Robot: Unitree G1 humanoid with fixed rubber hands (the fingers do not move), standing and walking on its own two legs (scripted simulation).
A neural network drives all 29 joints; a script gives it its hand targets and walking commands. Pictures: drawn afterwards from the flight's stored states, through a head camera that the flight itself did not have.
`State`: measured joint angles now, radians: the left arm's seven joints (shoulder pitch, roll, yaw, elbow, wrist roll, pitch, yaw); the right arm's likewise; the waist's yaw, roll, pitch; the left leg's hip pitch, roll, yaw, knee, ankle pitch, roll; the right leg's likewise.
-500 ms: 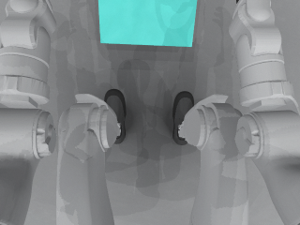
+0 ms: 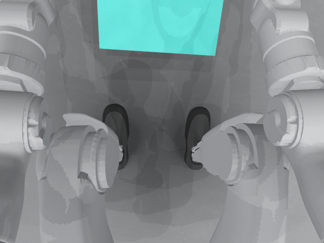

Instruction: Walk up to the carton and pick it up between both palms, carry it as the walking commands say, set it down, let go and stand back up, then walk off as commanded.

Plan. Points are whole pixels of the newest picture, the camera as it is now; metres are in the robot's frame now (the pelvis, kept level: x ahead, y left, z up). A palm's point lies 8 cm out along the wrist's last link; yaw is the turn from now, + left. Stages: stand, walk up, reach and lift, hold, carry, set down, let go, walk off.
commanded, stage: reach and lift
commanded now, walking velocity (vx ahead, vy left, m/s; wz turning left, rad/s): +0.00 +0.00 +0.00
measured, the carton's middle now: out of the picture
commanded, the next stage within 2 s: none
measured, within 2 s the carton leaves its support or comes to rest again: leaves its support in 1.86 s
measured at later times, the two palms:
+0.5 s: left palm out of the picture +0.54 +0.21 -0.22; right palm out of the picture +0.54 -0.17 -0.21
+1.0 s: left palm out of the picture +0.55 +0.18 -0.22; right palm out of the picture +0.55 -0.15 -0.21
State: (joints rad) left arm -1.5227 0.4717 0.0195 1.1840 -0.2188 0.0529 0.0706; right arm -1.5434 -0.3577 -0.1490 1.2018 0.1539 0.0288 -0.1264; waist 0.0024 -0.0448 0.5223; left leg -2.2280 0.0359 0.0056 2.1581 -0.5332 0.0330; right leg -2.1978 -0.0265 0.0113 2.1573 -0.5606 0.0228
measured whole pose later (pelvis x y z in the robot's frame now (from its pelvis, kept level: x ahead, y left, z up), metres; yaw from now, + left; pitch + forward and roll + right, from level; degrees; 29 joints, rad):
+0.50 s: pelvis +0.00 +0.00 -0.02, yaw +0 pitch +33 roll -1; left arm -1.53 0.48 -0.03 1.20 -0.26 0.03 0.05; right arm -1.56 -0.36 -0.13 1.26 0.18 0.01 -0.12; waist 0.00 -0.04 0.51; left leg -2.25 0.03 0.00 2.21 -0.54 0.02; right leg -2.23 -0.03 0.01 2.21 -0.57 0.02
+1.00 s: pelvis +0.00 +0.00 -0.02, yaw +0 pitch +33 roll -1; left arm -1.59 0.41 -0.03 1.23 -0.24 0.04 0.02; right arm -1.58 -0.34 -0.09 1.27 0.19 0.00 -0.11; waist 0.00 -0.03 0.52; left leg -2.26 0.03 0.00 2.21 -0.53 0.02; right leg -2.23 -0.02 0.01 2.21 -0.57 0.02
